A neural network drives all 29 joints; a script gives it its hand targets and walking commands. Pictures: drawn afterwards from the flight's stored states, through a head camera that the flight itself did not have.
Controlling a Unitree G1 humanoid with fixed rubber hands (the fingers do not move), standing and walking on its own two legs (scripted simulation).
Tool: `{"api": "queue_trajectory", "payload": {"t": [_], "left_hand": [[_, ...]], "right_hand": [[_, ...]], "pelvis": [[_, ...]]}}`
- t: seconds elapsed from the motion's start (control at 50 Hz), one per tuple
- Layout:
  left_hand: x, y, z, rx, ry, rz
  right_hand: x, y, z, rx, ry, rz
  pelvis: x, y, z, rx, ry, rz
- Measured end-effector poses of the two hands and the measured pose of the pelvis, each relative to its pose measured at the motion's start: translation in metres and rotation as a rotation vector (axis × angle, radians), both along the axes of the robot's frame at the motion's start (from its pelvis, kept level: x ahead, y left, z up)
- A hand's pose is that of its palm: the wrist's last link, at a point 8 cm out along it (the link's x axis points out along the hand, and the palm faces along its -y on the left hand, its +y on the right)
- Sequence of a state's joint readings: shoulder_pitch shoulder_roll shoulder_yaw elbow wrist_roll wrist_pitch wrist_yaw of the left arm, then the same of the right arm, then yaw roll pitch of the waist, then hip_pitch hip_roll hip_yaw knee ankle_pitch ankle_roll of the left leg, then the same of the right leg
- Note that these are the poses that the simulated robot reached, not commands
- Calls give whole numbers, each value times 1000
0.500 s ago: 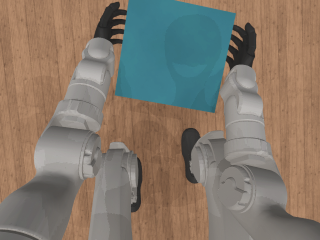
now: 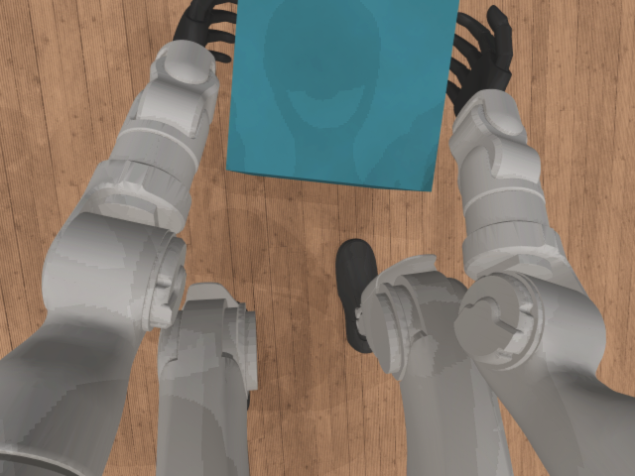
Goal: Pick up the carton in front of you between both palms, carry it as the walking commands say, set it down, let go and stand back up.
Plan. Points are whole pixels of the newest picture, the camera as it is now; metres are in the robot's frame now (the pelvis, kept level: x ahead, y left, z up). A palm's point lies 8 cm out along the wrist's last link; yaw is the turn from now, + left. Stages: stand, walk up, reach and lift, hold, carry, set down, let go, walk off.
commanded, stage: set down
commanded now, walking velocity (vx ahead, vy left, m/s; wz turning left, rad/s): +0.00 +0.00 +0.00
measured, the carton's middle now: (330, 104) +0.51 -0.06 -0.25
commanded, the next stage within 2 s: none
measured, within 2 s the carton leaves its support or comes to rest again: rests again in 0.34 s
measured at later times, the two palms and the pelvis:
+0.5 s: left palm (203, 56) +0.54 +0.09 -0.19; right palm (482, 96) +0.49 -0.22 -0.16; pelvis -0.01 +0.00 -0.01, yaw +0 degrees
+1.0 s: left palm (167, 61) +0.54 +0.13 -0.22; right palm (487, 131) +0.46 -0.24 -0.19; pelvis +0.00 -0.01 -0.02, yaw -1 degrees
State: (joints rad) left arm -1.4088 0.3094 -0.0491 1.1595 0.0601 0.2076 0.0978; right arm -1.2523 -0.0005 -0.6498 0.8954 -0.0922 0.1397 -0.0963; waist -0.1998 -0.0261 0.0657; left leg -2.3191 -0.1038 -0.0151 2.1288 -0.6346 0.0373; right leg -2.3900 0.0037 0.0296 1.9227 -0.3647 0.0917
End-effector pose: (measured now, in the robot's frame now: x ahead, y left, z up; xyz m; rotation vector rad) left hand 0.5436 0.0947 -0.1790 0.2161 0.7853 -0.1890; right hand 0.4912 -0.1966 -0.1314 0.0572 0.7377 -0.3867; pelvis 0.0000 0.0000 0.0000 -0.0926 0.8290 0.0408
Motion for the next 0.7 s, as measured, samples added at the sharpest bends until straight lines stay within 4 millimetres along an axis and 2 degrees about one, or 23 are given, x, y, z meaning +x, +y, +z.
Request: {"api": "queue_trajectory", "payload": {"t": [0.14,0.26,0.7], "left_hand": [[-4,-1,-1,1,13,-18],[-4,-2,-7,-15,17,-32],[-2,-11,-14,-99,-9,-67]], "right_hand": [[-5,-3,-5,2,18,16],[0,-7,-13,-7,32,27],[2,-25,-29,-17,49,33]], "pelvis": [[-7,-1,-3,3,-25,1],[-9,-1,-8,9,-40,-3],[-4,-5,-19,8,-94,-11]]}}
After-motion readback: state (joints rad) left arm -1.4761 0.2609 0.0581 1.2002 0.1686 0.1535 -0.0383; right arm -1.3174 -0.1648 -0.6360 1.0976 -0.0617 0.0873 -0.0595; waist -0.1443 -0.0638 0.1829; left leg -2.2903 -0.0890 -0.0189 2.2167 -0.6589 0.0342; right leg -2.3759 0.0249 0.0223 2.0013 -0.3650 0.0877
